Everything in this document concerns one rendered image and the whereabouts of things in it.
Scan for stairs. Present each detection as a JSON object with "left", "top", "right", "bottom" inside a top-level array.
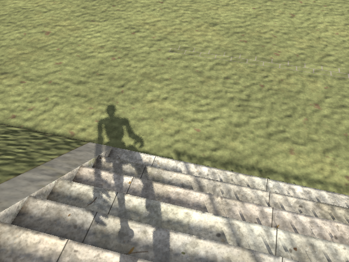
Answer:
[{"left": 0, "top": 147, "right": 349, "bottom": 262}]

